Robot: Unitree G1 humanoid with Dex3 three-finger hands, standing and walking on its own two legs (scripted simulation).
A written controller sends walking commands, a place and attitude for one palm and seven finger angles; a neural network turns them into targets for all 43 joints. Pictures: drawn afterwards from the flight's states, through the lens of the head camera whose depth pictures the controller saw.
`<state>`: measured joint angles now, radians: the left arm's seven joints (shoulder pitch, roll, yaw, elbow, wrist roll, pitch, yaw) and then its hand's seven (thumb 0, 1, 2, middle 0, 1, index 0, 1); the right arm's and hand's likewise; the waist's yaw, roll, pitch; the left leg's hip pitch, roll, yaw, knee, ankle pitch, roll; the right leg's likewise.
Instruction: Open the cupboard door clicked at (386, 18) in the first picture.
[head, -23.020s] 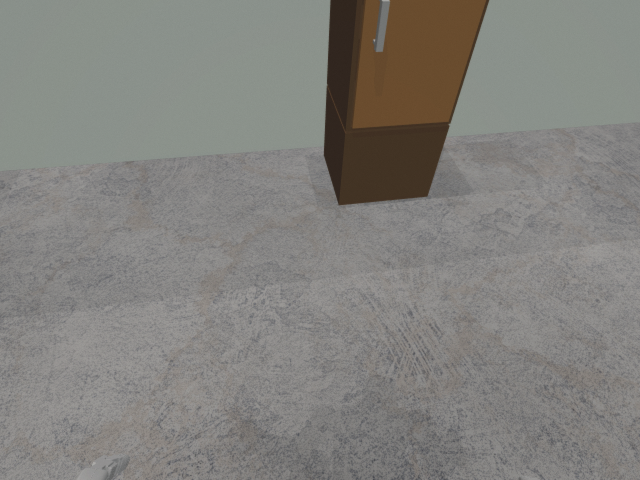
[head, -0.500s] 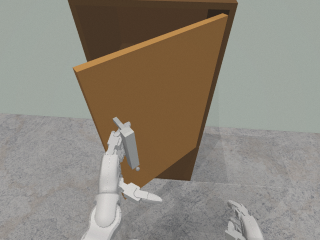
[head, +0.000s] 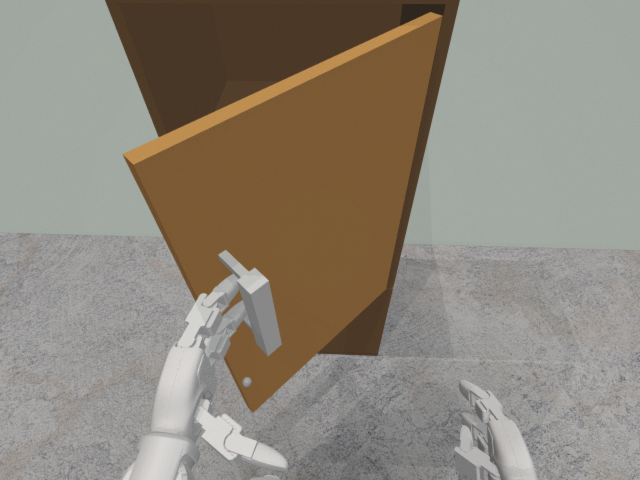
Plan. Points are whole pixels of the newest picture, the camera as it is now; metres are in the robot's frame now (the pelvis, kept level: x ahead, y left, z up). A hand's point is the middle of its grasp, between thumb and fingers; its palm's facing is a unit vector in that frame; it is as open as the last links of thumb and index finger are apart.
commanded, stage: slide the hand sideways off the handle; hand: left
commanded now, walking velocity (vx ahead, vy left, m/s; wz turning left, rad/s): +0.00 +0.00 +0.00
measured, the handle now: (250, 304) +0.30 +0.11 +0.09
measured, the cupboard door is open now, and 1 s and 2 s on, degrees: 47 47 47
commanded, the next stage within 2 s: draw the hand back to the body in 0.58 s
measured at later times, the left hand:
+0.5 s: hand (184, 433) +0.16 +0.14 +0.08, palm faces +0.01 -1.00 -0.07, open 16.3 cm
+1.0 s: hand (127, 429) +0.15 +0.18 +0.11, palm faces +0.01 -1.00 -0.07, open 16.3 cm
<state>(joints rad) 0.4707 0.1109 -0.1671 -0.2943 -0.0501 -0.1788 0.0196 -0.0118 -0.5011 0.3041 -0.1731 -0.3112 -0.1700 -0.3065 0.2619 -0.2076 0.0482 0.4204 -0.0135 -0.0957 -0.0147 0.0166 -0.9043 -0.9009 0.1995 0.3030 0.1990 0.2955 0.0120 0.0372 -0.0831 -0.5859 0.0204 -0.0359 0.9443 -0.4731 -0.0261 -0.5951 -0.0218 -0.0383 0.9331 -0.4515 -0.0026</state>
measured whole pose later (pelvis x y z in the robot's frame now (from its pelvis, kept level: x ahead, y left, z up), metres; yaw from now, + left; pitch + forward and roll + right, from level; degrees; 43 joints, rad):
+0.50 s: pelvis +0.00 -0.01 -0.01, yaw +1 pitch +9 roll -1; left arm 0.70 0.19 0.05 -0.39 -0.21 -0.28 -0.20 -0.01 -0.50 0.30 -0.16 -0.30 -0.16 -0.30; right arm 0.26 -0.22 0.00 0.41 0.02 -0.12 -0.05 0.02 -0.91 -0.90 0.20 0.30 0.20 0.30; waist 0.04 0.04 -0.11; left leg -0.67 0.03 -0.07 1.04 -0.52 -0.04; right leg -0.67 -0.01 -0.06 1.02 -0.50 -0.02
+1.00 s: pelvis -0.01 +0.02 -0.01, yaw +0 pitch +4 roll -3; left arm 0.65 0.24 0.11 -0.47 -0.25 -0.14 -0.19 -0.01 -0.50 0.30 -0.15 -0.30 -0.15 -0.30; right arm 0.28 -0.21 0.05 0.44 0.05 -0.17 -0.07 0.02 -0.90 -0.90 0.20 0.30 0.20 0.30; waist 0.03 0.05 -0.11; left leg -0.60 0.02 -0.06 1.02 -0.49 -0.01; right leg -0.58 -0.02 -0.06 0.95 -0.45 0.02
